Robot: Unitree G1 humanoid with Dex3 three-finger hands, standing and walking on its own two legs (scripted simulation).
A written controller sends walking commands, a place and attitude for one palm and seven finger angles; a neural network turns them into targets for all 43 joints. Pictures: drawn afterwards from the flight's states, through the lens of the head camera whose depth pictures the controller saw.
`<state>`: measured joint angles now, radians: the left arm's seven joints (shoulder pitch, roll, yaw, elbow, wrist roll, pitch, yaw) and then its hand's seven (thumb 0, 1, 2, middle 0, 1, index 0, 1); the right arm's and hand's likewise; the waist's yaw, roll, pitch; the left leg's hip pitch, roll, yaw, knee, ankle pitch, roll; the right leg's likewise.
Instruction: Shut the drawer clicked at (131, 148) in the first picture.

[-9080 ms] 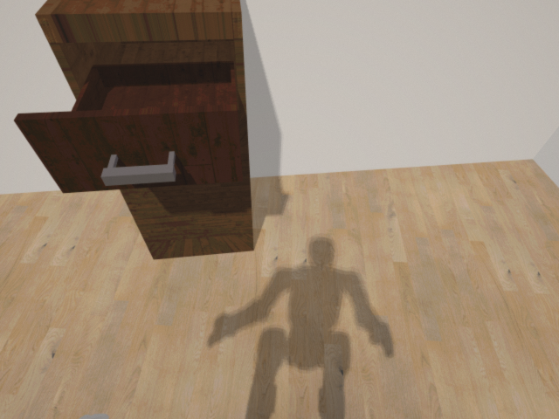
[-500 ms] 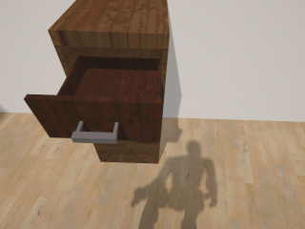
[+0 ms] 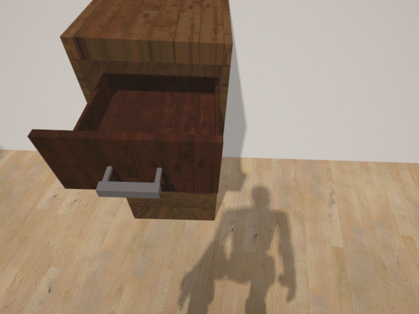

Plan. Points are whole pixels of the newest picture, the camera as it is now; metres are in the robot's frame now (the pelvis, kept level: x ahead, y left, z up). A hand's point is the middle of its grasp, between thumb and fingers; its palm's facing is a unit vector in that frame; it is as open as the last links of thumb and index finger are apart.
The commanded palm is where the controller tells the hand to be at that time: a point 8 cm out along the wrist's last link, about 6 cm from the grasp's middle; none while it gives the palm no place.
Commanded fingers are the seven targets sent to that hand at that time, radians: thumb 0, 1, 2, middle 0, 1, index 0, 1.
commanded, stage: shuffle to correct the standing spot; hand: left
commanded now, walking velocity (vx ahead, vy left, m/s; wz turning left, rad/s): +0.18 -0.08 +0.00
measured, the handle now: (131, 180) +0.36 +0.19 +0.03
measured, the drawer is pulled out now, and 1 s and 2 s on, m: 0.28 0.28 0.28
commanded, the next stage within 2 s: come to a stop and stand still in 0.08 s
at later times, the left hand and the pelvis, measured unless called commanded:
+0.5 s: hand out of the picture +0.05 +0.14 -0.18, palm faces +0.02 -0.98 -0.19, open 7.3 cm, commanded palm none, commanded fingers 0.00 0.90 0.90 -0.20 -0.30 -0.20 -0.30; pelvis +0.05 -0.02 +0.00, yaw -1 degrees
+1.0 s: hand out of the picture +0.04 +0.20 -0.17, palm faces -0.02 -0.97 -0.25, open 7.3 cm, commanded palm none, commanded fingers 0.00 0.90 0.90 -0.20 -0.30 -0.20 -0.30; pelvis -0.01 +0.00 -0.01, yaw +0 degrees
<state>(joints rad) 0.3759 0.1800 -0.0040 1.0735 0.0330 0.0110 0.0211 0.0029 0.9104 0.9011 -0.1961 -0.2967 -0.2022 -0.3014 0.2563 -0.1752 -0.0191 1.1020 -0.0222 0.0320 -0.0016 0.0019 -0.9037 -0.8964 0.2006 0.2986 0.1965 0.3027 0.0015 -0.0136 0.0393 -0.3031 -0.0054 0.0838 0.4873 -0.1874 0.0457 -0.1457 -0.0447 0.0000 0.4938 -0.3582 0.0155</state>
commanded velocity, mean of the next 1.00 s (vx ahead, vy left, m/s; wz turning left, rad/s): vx -0.01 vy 0.00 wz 0.00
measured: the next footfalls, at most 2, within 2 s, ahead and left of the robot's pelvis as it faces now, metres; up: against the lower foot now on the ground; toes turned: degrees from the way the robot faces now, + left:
none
